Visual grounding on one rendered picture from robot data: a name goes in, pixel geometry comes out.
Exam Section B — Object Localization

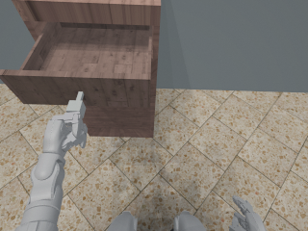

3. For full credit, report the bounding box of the robot left hand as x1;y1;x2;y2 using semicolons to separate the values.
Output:
42;112;88;157

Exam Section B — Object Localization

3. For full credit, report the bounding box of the right robot thigh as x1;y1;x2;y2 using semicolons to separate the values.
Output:
173;214;207;231

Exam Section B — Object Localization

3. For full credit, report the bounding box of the cabinet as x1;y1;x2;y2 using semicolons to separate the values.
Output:
12;0;161;138

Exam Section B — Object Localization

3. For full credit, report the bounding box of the right robot shin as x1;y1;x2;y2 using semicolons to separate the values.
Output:
180;211;190;215

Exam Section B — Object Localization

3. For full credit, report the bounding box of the drawer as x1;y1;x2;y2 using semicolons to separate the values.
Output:
0;21;153;108

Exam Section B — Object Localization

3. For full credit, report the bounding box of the robot right hand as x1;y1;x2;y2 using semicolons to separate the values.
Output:
229;195;267;231

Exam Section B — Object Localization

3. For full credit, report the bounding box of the handle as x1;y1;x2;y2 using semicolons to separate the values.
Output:
66;91;86;118

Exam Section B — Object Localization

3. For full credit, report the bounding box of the robot left forearm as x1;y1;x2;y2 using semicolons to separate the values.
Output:
14;152;66;231

